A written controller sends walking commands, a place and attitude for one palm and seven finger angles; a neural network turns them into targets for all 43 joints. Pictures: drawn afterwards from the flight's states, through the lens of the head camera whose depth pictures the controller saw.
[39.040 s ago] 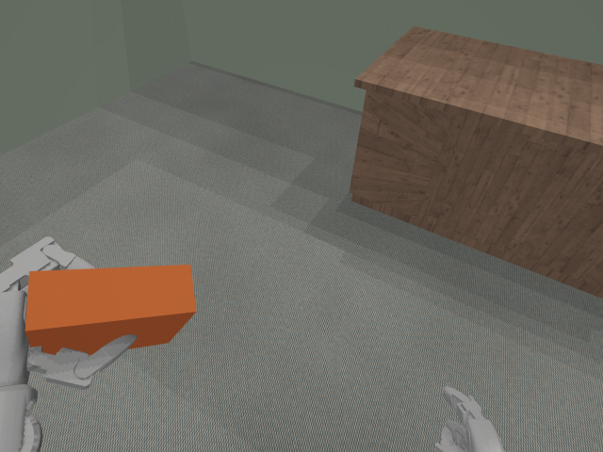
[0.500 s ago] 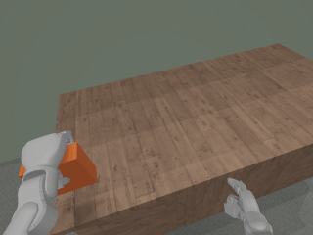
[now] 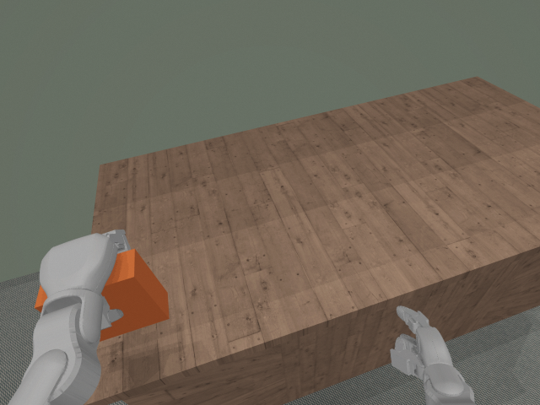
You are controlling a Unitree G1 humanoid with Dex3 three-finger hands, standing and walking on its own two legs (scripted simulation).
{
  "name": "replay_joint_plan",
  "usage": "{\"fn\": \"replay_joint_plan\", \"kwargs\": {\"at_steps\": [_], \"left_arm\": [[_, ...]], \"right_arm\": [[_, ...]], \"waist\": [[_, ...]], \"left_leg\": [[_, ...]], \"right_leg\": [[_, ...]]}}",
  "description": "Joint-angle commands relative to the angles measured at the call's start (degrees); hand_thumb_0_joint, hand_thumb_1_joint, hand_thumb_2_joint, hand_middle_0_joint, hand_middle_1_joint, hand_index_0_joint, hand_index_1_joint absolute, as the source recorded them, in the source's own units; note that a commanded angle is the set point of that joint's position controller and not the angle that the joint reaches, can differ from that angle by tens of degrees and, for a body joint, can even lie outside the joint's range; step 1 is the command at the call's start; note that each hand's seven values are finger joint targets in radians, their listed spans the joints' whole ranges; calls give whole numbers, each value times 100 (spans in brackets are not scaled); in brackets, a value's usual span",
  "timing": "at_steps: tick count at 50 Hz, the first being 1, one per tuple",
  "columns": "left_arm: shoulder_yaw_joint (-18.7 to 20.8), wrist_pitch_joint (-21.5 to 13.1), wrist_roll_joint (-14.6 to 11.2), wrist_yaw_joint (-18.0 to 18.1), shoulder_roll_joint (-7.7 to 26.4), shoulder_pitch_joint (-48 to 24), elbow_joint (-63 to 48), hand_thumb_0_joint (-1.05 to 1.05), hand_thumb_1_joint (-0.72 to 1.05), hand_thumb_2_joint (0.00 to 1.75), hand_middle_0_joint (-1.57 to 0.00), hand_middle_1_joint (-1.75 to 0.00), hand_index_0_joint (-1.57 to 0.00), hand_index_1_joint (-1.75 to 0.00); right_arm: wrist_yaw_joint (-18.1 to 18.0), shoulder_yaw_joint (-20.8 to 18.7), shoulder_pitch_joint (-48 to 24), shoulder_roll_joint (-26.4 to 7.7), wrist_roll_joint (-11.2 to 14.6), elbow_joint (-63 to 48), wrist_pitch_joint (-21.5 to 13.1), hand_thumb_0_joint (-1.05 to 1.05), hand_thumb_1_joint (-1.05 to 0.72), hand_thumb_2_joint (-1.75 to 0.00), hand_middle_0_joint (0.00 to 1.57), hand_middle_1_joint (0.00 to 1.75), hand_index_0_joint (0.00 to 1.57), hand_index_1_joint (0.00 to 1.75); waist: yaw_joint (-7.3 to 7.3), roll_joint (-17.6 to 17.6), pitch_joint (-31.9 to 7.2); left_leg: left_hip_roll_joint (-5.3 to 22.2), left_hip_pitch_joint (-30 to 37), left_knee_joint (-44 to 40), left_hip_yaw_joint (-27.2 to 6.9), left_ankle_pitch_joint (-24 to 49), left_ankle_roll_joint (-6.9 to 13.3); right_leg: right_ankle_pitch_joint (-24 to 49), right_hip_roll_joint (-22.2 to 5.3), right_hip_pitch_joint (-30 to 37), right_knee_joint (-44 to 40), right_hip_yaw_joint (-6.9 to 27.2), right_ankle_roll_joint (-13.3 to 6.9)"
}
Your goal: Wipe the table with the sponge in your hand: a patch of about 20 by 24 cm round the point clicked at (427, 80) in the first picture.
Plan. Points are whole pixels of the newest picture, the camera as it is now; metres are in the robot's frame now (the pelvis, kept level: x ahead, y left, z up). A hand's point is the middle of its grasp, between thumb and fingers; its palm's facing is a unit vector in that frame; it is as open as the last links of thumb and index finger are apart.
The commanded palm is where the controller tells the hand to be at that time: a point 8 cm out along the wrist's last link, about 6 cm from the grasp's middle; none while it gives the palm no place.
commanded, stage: move the sponge above the wiping area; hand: left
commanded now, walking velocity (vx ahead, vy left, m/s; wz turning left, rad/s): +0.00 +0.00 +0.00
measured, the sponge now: (117, 306) +0.22 +0.29 +0.03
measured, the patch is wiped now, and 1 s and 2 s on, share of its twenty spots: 0.00 0.00 0.00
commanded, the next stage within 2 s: none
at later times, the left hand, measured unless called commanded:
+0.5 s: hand (110, 294) +0.22 +0.29 +0.07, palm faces +0.00 -0.09 -1.00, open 9.2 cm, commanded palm +0.19 +0.28 +0.13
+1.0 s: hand (119, 306) +0.22 +0.28 +0.04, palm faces -0.01 -0.11 -0.99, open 9.2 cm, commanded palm +0.19 +0.27 +0.11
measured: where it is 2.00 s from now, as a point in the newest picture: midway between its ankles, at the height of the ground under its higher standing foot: outside the picture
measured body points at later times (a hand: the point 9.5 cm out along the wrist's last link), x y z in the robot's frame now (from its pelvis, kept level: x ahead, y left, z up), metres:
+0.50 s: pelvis +0.00 +0.00 +0.00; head -0.02 -0.04 +0.45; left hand +0.22 +0.29 +0.12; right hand +0.24 -0.21 -0.08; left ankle +0.00 +0.10 -0.74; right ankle +0.01 -0.10 -0.74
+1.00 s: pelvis +0.00 +0.00 +0.00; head -0.02 -0.03 +0.45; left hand +0.21 +0.28 +0.10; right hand +0.25 -0.20 -0.08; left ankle +0.00 +0.10 -0.74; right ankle +0.01 -0.10 -0.74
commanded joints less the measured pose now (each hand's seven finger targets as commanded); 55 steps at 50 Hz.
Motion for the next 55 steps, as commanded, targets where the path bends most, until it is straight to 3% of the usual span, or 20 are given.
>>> {"fn": "replay_joint_plan", "kwargs": {"at_steps": [1,3,4,6,13,14,18,19,23,25,28,29,33,34,42,43,44,48,50,55], "left_arm": [[888,-27,188,257,1235,-1124,-965,0,10,130,-120,-160,-120,-160],[1217,-26,199,282,1587,-1037,-1100,0,10,130,-120,-160,-120,-160],[729,-46,112,249,989,-859,-1172,0,10,130,-120,-160,-120,-160],[865,-72,152,233,1210,-917,-909,0,10,130,-120,-160,-120,-160],[1231,-352,188,421,1600,-1231,-954,0,10,130,-120,-160,-120,-160],[926,-359,191,416,1236,-1226,-842,0,10,130,-120,-160,-120,-160],[1081,-469,209,513,1454,-1451,-785,0,10,130,-120,-160,-120,-160],[729,-466,172,506,1000,-1284,-704,0,10,130,-120,-160,-120,-160],[1029,-459,192,555,1329,-1244,-538,0,10,130,-120,-160,-120,-160],[809,-443,203,563,1023,-1078,-517,0,10,130,-120,-160,-120,-160],[1035,-378,221,627,1242,-956,-591,0,10,130,-120,-160,-120,-160],[777,-336,205,617,926,-900,-500,0,10,130,-120,-160,-120,-160],[1108,-288,237,683,1340,-999,-487,0,10,130,-120,-160,-120,-160],[658,-302,221,665,845,-1045,-572,0,10,130,-120,-160,-120,-160],[464,-477,329,760,701,-1097,-488,0,10,130,-120,-160,-120,-160],[767,-481,344,821,1019,-1147,-551,0,10,130,-120,-160,-120,-160],[462,-444,387,817,676,-1175,-452,0,10,130,-120,-160,-120,-160],[516,-396,397,928,704,-1064,-589,0,10,130,-120,-160,-120,-160],[218,-304,381,918,374,-1024,-363,0,10,130,-120,-160,-120,-160],[236,-186,457,929,431,-1001,-325,0,10,130,-120,-160,-120,-160]], "right_arm": [[-54,-180,-1305,-528,32,-1040,-282,0,-90,-90,20,30,20,30],[-47,-179,-1417,-569,30,-1041,-274,0,-90,-90,20,30,20,30],[-37,-197,-1349,-490,42,-1132,-292,0,-90,-90,20,30,20,30],[-42,-195,-1297,-539,37,-1056,-288,0,-90,-90,20,30,20,30],[-120,-231,-1247,-560,24,-992,-372,0,-90,-90,20,30,20,30],[-131,-228,-1222,-516,20,-1025,-390,0,-90,-90,20,30,20,30],[-153,-249,-1223,-548,30,-955,-449,0,-90,-90,20,30,20,30],[-147,-274,-1162,-488,33,-1007,-470,0,-90,-90,20,30,20,30],[-133,-286,-1153,-544,34,-941,-472,0,-90,-90,20,30,20,30],[-106,-294,-1130,-499,33,-969,-466,0,-90,-90,20,30,20,30],[-73,-290,-1215,-549,18,-958,-425,0,-90,-90,20,30,20,30],[-63,-292,-1161,-510,27,-986,-415,0,-90,-90,20,30,20,30],[-72,-294,-1227,-579,33,-930,-373,0,-90,-90,20,30,20,30],[-69,-303,-1176,-515,50,-1001,-384,0,-90,-90,20,30,20,30],[-48,-349,-1088,-495,29,-934,-447,0,-90,-90,20,30,20,30],[-55,-347,-1112,-520,19,-917,-445,0,-90,-90,20,30,20,30],[-51,-322,-1136,-482,15,-932,-434,0,-90,-90,20,30,20,30],[0,-350,-1198,-488,29,-952,-412,0,-90,-90,20,30,20,30],[12,-333,-1166,-444,53,-953,-409,0,-90,-90,20,30,20,30],[52,-330,-1219,-468,53,-939,-356,0,-90,-90,20,30,20,30]], "waist": [[-19,-380,-1070],[67,-230,-1076],[-28,-197,-1074],[-24,-489,-955],[-33,-290,-883],[-58,-259,-950],[-34,-176,-971],[-86,-156,-948],[-25,-327,-963],[-30,-346,-1070],[47,-272,-1055],[-12,-361,-1048],[36,-356,-954],[-71,-306,-1032],[-56,-294,-1078],[-16,-284,-1021],[-41,-273,-1078],[15,-136,-1053],[-49,-316,-968],[-10,-416,-1116]], "left_leg": [[27,64,-193,-514,1358,6],[13,100,-167,-550,1337,21],[20,91,-131,-457,1371,41],[16,69,-132,-502,1264,28],[0,112,-86,-516,1002,52],[-8,106,-77,-476,998,63],[-17,159,-128,-523,893,42],[5,98,-133,-462,909,52],[-2,32,-171,-511,855,24],[6,6,-157,-473,997,16],[6,18,-152,-506,1097,4],[25,-30,-145,-465,1124,16],[17,-27,-150,-522,1005,7],[29,-31,-138,-458,1011,25],[69,33,-156,-544,1030,-12],[64,26,-159,-573,947,-3],[54,21,-145,-528,991,2],[94,30,-201,-608,1041,-50],[101,-36,-211,-570,994,-48],[83,-15,-173,-554,1130,-44]], "right_leg": [[847,-180,452,-334,721,-253],[853,-135,460,-326,923,-309],[935,-169,482,-290,708,-255],[791,-178,311,-374,768,-230],[470,-122,171,-459,1013,-285],[452,-153,192,-437,843,-248],[304,-115,133,-481,977,-289],[338,-144,153,-430,748,-248],[291,-114,193,-446,909,-281],[478,-155,260,-379,776,-248],[650,-126,293,-352,905,-293],[691,-134,293,-313,733,-260],[545,-113,205,-365,916,-286],[541,-128,214,-325,732,-249],[514,-100,75,-308,696,-267],[429,-55,81,-330,845,-311],[496,-70,84,-295,695,-289],[485,-39,91,-265,788,-326],[437,-63,23,-274,646,-287],[619,-41,123,-227,682,-305]]}}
